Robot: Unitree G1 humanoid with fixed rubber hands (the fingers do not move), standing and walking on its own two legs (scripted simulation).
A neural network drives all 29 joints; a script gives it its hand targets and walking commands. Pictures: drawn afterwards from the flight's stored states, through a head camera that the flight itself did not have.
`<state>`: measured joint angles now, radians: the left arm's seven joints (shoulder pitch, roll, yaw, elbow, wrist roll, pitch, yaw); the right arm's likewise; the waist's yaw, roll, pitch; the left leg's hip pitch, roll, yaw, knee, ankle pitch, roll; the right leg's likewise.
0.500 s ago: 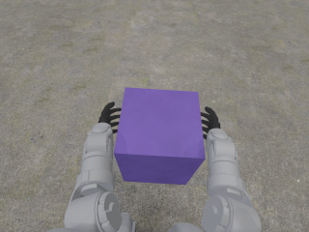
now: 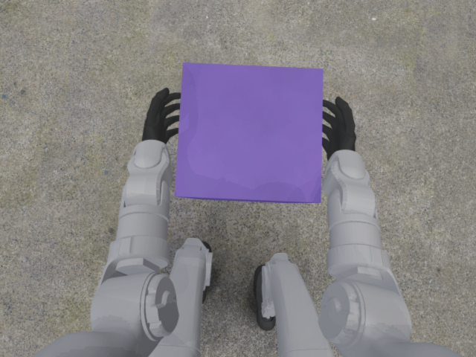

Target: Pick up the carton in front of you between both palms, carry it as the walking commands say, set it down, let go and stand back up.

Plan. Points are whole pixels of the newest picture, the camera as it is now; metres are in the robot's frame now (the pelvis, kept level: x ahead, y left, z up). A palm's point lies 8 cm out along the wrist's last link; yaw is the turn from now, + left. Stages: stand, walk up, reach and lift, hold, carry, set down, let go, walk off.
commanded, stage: set down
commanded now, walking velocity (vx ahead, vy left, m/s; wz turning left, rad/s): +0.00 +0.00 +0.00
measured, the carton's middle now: (247, 147) +0.44 +0.02 -0.14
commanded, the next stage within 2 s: none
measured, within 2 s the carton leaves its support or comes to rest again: rests again in 1.56 s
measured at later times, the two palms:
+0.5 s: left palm (165, 143) +0.46 +0.19 -0.23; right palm (301, 152) +0.47 -0.11 -0.22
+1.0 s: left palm (171, 148) +0.49 +0.20 -0.39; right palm (280, 155) +0.50 -0.10 -0.38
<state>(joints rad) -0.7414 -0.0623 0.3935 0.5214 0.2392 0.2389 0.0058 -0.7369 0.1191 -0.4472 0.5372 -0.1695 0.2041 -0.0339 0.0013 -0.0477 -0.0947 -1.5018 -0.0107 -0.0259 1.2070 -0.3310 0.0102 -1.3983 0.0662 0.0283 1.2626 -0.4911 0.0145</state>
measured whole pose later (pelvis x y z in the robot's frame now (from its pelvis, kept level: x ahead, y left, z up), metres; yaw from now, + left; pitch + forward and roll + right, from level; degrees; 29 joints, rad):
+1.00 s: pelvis -0.04 +0.00 -0.23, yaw -4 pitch +44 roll -5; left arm -1.35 0.24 0.34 0.82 0.14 0.28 0.02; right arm -1.32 -0.06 -0.40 0.77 -0.06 0.23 -0.18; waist 0.07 -0.07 0.20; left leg -2.32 0.01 -0.04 1.99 -0.44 0.02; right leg -2.18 0.11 -0.01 2.06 -0.66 0.04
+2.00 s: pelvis -0.05 +0.00 -0.27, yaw -4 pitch +33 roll -2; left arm -1.50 0.39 0.36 1.07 0.07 0.20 -0.10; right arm -1.47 -0.13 -0.36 0.96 -0.07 0.19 -0.07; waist 0.08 -0.04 0.44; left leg -2.29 0.04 -0.02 2.17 -0.47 0.02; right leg -2.17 0.16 0.00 2.26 -0.67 0.05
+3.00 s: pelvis -0.04 +0.00 -0.16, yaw -3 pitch +45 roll -5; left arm -1.34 0.41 0.28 1.00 -0.04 0.17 -0.01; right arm -1.30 -0.22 -0.24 0.88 0.06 0.20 -0.15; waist 0.05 -0.03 0.07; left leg -2.14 -0.01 -0.04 1.78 -0.42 0.02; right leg -2.02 0.10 0.00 1.84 -0.61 0.04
